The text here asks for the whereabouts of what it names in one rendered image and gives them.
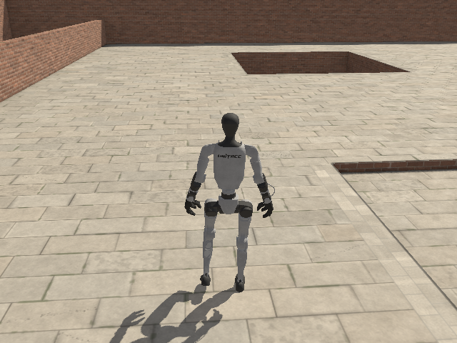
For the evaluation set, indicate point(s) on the right robot upper arm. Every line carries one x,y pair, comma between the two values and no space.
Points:
252,152

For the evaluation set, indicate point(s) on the left robot upper arm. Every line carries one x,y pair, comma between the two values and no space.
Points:
206,151

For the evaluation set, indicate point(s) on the robot right forearm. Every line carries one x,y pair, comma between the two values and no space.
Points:
263,188

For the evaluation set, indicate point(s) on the left robot hand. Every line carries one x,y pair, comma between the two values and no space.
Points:
192,205

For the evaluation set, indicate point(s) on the right robot foot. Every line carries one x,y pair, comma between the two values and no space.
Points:
239,285

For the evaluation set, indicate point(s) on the robot left forearm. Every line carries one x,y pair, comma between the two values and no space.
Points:
193,190

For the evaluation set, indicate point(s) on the robot foot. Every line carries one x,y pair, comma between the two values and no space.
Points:
239,285
205,281

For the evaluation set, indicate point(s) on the right robot hand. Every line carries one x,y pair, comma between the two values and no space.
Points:
268,207

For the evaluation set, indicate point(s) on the left robot foot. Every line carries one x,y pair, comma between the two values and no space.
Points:
205,281

